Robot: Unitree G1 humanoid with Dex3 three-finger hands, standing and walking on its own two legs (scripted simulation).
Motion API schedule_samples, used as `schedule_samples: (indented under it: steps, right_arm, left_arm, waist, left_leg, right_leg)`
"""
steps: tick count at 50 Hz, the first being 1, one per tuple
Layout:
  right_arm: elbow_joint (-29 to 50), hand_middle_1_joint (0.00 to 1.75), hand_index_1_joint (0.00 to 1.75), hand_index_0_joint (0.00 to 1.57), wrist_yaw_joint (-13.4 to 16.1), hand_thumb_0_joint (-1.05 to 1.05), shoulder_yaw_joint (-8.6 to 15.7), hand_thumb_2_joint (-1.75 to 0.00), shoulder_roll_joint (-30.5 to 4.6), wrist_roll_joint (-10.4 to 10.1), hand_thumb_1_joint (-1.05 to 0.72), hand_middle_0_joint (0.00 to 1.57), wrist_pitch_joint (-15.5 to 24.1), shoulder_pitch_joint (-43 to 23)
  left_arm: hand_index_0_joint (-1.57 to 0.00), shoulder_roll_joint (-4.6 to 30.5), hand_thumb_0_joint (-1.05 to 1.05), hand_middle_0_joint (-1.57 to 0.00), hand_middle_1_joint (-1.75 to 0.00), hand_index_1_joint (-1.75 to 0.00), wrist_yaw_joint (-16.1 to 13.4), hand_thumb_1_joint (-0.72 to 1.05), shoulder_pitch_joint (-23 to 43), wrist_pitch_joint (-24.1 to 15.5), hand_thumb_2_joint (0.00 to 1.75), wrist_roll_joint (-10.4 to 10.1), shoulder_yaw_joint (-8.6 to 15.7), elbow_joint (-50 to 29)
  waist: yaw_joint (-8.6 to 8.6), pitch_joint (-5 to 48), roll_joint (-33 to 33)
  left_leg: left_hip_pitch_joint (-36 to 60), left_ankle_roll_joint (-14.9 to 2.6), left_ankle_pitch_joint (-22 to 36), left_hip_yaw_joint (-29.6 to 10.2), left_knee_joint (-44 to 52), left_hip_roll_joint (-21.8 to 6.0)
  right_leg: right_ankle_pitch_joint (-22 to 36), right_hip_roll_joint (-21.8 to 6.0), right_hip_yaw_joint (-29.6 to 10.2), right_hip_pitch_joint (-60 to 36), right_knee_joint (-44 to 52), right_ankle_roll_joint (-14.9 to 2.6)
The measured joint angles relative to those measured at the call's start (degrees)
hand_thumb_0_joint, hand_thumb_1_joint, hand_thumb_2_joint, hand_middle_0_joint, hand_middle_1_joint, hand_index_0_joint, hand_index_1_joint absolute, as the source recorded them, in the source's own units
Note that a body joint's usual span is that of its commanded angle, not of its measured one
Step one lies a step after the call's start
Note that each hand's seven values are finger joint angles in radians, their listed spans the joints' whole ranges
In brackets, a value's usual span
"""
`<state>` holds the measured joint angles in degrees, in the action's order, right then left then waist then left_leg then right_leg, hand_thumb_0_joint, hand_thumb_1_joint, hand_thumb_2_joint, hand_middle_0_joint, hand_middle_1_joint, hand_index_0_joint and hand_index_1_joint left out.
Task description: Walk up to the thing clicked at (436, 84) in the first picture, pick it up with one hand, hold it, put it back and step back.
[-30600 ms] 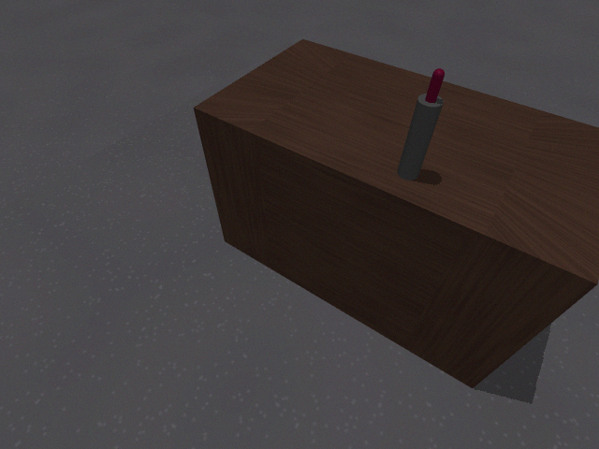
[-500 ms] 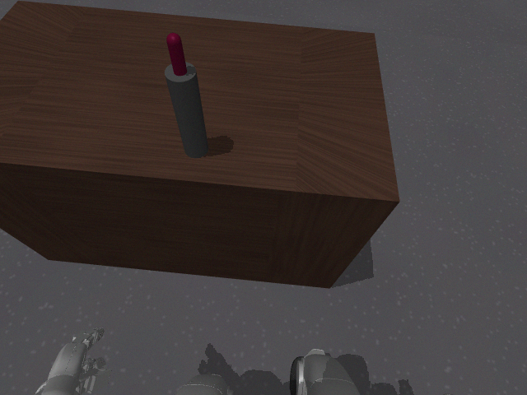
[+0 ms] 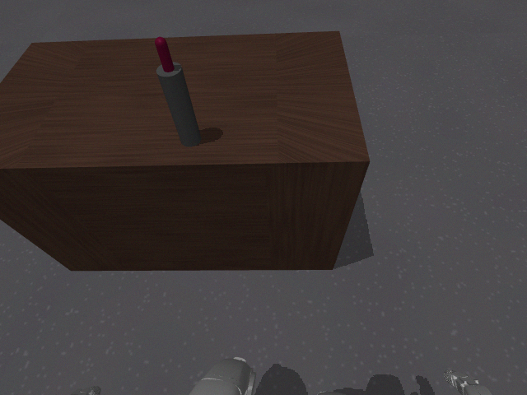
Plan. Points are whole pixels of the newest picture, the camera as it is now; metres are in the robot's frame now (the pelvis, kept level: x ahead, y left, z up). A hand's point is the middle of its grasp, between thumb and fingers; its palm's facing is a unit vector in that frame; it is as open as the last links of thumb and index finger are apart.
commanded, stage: step back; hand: left
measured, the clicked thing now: (177, 96) +0.68 +0.25 +0.02
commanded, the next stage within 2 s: none
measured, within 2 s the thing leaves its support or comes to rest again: neither
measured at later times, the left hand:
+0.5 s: hand out of the picture -0.07 +0.29 -0.15, palm faces +0.03 -0.93 -0.36, open 7.4 cm
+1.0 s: hand out of the picture -0.20 +0.26 -0.14, palm faces +0.06 -0.90 -0.43, open 7.4 cm
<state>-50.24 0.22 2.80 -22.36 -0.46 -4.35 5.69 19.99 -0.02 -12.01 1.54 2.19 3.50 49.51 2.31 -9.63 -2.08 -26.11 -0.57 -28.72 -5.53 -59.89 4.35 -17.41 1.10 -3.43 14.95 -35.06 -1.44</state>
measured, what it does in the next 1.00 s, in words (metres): walks backwards: left foot, then right foot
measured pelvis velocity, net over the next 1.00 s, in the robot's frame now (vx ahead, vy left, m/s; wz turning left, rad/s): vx -0.31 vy -0.02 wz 0.10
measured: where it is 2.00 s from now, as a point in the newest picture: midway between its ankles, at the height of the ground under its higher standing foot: outside the picture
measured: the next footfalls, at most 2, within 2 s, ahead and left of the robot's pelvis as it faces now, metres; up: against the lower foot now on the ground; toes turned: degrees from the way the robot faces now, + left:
left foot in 0.22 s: -0.06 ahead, +0.13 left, +0.00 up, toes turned +2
right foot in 0.64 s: -0.20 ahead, -0.13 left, +0.00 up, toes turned +2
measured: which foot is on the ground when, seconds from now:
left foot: up 0.00-0.20, down 0.22-0.68, up 0.70-0.98, down 1.00-1.00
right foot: down 0.00-0.26, up 0.28-0.62, down 0.64-1.00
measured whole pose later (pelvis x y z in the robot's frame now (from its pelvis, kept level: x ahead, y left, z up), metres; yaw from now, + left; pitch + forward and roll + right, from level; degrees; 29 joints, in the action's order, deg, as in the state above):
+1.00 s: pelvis -0.31 -0.02 -0.01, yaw +6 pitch -1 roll +1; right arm -51.6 1.5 2.3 -21.8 1.3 -1.9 11.5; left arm 22.3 -1.0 -5.9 3.0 2.2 4.0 43.9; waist 0.3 -10.5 0.2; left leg -14.0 0.1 -21.8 -1.8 -36.9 2.6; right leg -15.9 -2.7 2.8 23.2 -40.3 -0.8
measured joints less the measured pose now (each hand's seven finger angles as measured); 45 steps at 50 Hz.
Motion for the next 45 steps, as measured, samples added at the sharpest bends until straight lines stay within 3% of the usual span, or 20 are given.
schedule_samples:
  steps: [2, 5, 9, 11, 13, 15, 17, 19, 22, 25, 28, 31, 33, 34, 37, 40, 42, 45]
  right_arm:
    - [-0.19, 0.30, 0.30, 0.20, 0.14, 0.01, -0.16, -0.90, -0.27, -0.18, -0.90, 0.20, 0.49, 1.53]
    - [-0.48, 0.30, 0.30, 0.20, 0.70, 0.01, -0.28, -0.90, -1.12, -0.07, -0.90, 0.20, 1.03, 3.50]
    - [-1.05, 0.30, 0.30, 0.20, 1.17, 0.01, -0.10, -0.90, -1.41, 0.54, -0.90, 0.20, 1.35, 4.73]
    - [-1.13, 0.30, 0.30, 0.20, 1.01, 0.01, -0.06, -0.90, -1.03, 0.93, -0.90, 0.20, 1.84, 5.19]
    - [-1.83, 0.30, 0.30, 0.20, 0.80, 0.01, 0.03, -0.90, 0.92, 1.67, -0.90, 0.20, 2.14, 4.47]
    - [-1.48, 0.30, 0.30, 0.20, -0.07, 0.01, -0.42, -0.90, 1.67, 2.44, -0.90, 0.20, 2.12, 4.71]
    - [-1.14, 0.30, 0.30, 0.20, -0.41, 0.01, -0.56, -0.90, 1.86, 2.86, -0.90, 0.20, 2.29, 5.23]
    - [-1.07, 0.30, 0.30, 0.20, -0.17, 0.01, -0.72, -0.90, 2.18, 3.09, -0.90, 0.20, 2.33, 5.43]
    - [-0.44, 0.30, 0.30, 0.20, 0.03, 0.01, -0.54, -0.90, 2.07, 2.74, -0.90, 0.21, 2.54, 4.46]
    - [1.06, 0.30, 0.30, 0.20, 0.27, 0.01, -0.21, -0.90, 1.67, 2.38, -0.90, 0.21, 2.87, 2.57]
    - [2.71, 0.30, 0.30, 0.20, 0.36, 0.01, -0.06, -0.90, 1.04, 2.23, -0.90, 0.20, 3.02, 0.39]
    - [3.88, 0.30, 0.30, 0.20, 0.17, 0.00, -0.09, -0.90, 0.04, 2.16, -0.90, 0.20, 2.42, -1.50]
    - [3.66, 0.30, 0.30, 0.20, 0.11, 0.00, 0.19, -0.90, -1.30, 1.79, -0.90, 0.20, 1.74, -2.63]
    - [3.26, 0.30, 0.30, 0.20, 0.15, 0.00, 0.40, -0.90, -1.83, 1.55, -0.90, 0.20, 1.32, -2.49]
    - [1.52, 0.30, 0.30, 0.20, 0.72, 0.00, 0.52, -0.90, -0.81, 0.98, -0.90, 0.20, 0.26, -0.54]
    - [0.84, 0.30, 0.30, 0.20, 0.62, 0.01, 0.04, -0.90, -0.63, 0.46, -0.90, 0.20, 0.54, 1.84]
    - [0.56, 0.30, 0.30, 0.20, 0.92, 0.01, -0.16, -0.90, -0.95, 0.48, -0.90, 0.20, 1.09, 3.33]
    - [-0.05, 0.30, 0.30, 0.20, 1.42, 0.01, -0.40, -0.90, -1.10, 0.78, -0.90, 0.20, 1.53, 4.87]
  left_arm:
    - [-0.20, -0.15, 0.01, -0.20, -0.30, -0.30, -0.19, 0.90, 0.34, 0.19, 0.90, -0.07, 0.15, -0.74]
    - [-0.20, -0.19, 0.01, -0.21, -0.30, -0.30, -0.59, 0.90, 1.94, 0.26, 0.90, 0.09, 0.27, -2.55]
    - [-0.20, 0.30, 0.00, -0.21, -0.30, -0.30, -1.16, 0.90, 5.04, 0.26, 0.90, 0.04, 0.36, -5.29]
    - [-0.20, 1.12, 0.00, -0.20, -0.30, -0.30, -1.15, 0.90, 6.55, 0.62, 0.90, -0.40, 0.27, -6.26]
    - [-0.20, 2.67, 0.00, -0.20, -0.30, -0.30, -1.13, 0.90, 7.92, 1.38, 0.90, -0.82, 0.55, -6.15]
    - [-0.20, 2.66, 0.00, -0.20, -0.30, -0.30, -1.33, 0.91, 7.53, 2.25, 0.90, -1.04, 0.76, -4.93]
    - [-0.20, 2.24, 0.00, -0.20, -0.30, -0.30, -1.26, 0.91, 6.84, 3.03, 0.90, -0.97, 0.70, -3.31]
    - [-0.20, 2.40, 0.00, -0.20, -0.30, -0.30, -0.97, 0.91, 5.77, 3.14, 0.90, -1.40, 0.79, -2.61]
    - [-0.20, 2.82, 0.00, -0.20, -0.30, -0.30, -0.61, 0.91, 3.93, 2.63, 0.90, -1.39, 1.19, -2.44]
    - [-0.20, 3.33, 0.00, -0.20, -0.30, -0.30, -0.54, 0.91, 2.46, 2.27, 0.90, -1.00, 1.45, -1.84]
    - [-0.20, 3.64, 0.00, -0.20, -0.30, -0.30, -0.45, 0.91, 1.38, 2.13, 0.90, -0.83, 1.18, -0.89]
    - [-0.20, 3.48, 0.00, -0.20, -0.30, -0.30, -0.16, 0.91, 0.60, 1.56, 0.90, -0.75, 0.77, 0.19]
    - [-0.20, 1.95, 0.00, -0.20, -0.30, -0.30, -0.06, 0.91, 1.16, 1.19, 0.90, -0.49, 0.63, 1.60]
    - [-0.20, 1.01, 0.00, -0.20, -0.30, -0.30, 0.20, 0.91, 1.07, 1.13, 0.90, -0.19, 0.37, 1.85]
    - [-0.20, 0.73, 0.00, -0.20, -0.30, -0.30, 0.86, 0.91, -0.87, 1.27, 0.90, 0.27, -0.10, 1.20]
    - [-0.20, 0.56, 0.01, -0.20, -0.30, -0.30, 0.36, 0.90, -1.39, 1.67, 0.90, 0.37, -0.02, 0.96]
    - [-0.20, 0.49, 0.01, -0.21, -0.30, -0.30, 0.07, 0.90, -0.57, 1.68, 0.90, 0.42, 0.22, 0.23]
    - [-0.20, 0.87, 0.01, -0.21, -0.30, -0.30, -0.50, 0.90, 1.50, 1.38, 0.90, 0.62, 0.40, -2.21]
  waist:
    - [-0.48, 0.86, 0.29]
    - [-0.92, 1.01, -0.24]
    - [-1.95, -0.56, -0.53]
    - [-2.54, -1.30, 0.38]
    - [-1.72, -3.18, 4.98]
    - [-1.62, -2.65, 5.69]
    - [-3.23, -1.44, 4.12]
    - [-3.06, 0.00, 4.09]
    - [-1.88, 0.86, 4.42]
    - [-1.18, 0.25, 4.64]
    - [-0.60, -0.76, 4.43]
    - [-0.10, -1.18, 3.57]
    - [-0.61, -2.30, -0.06]
    - [-1.18, -2.23, -2.10]
    - [0.49, 0.65, -0.23]
    - [0.51, 2.37, 1.30]
    - [-0.16, 2.89, 1.02]
    - [-1.00, 2.13, 0.38]
  left_leg:
    - [-0.09, 0.43, 0.45, -2.02, -4.51, 1.75]
    - [2.52, 1.32, 0.71, -2.95, -2.80, 1.53]
    - [7.80, 1.71, -0.02, -0.49, 10.14, -1.34]
    - [11.09, 1.12, 4.26, 1.64, 19.77, -2.65]
    - [12.44, -0.14, 7.68, 4.07, 22.26, -0.34]
    - [11.86, -0.81, 8.38, 4.76, 21.98, -1.02]
    - [11.13, -1.07, 9.76, 2.99, 22.75, -2.86]
    - [10.85, -0.87, 12.12, 2.91, 25.50, -3.93]
    - [9.67, -0.70, 14.91, 3.84, 28.06, -4.98]
    - [7.82, -0.60, 16.72, 4.76, 28.39, -5.56]
    - [5.54, -0.31, 17.70, 6.05, 27.01, -6.36]
    - [2.62, 0.61, 17.94, 7.26, 23.94, -7.36]
    - [1.24, 1.28, 18.16, 5.61, 21.64, -9.26]
    - [0.69, 0.68, 17.90, 3.74, 21.15, -9.55]
    - [-2.40, 0.67, 3.54, 0.70, 9.88, -3.52]
    - [-2.92, 0.49, 1.90, -1.45, -1.35, 1.17]
    - [-1.69, 0.81, 2.26, -2.12, -3.78, 1.94]
    - [2.70, 1.55, 1.01, -1.25, 1.48, 0.58]
  right_leg:
    - [1.74, -0.97, 0.13, 1.16, 1.46, 0.32]
    - [3.53, -1.42, 0.90, 3.34, 1.96, 0.74]
    - [4.73, -2.04, 3.17, 6.28, 0.16, 1.46]
    - [4.52, -2.84, 4.16, 8.22, -2.43, 2.04]
    - [4.39, -5.01, 1.83, 9.48, -5.18, 1.95]
    - [-5.85, -1.91, -1.29, 11.32, -11.16, 1.26]
    - [-11.90, 2.81, -3.12, 12.72, -21.49, 0.92]
    - [-11.47, 5.59, -5.05, 13.58, -29.76, 0.63]
    - [-9.83, 6.56, -6.18, 12.27, -34.66, 1.51]
    - [-10.00, 5.12, -6.01, 8.34, -30.59, 3.09]
    - [-11.05, 2.54, -4.07, 3.64, -20.20, 3.83]
    - [-8.29, 0.12, -1.04, -1.51, -6.35, 3.27]
    - [-5.65, 1.76, 1.22, -3.65, -1.76, 1.61]
    - [-4.83, 2.75, 2.46, -3.78, -1.40, 1.07]
    - [-3.92, 0.54, 1.05, -1.07, -2.83, 0.08]
    - [-1.22, -1.66, 0.35, 0.06, -0.38, 0.10]
    - [0.25, -2.12, 1.20, 1.43, 0.53, 0.24]
    - [1.61, -2.13, 3.13, 3.77, 0.14, 0.21]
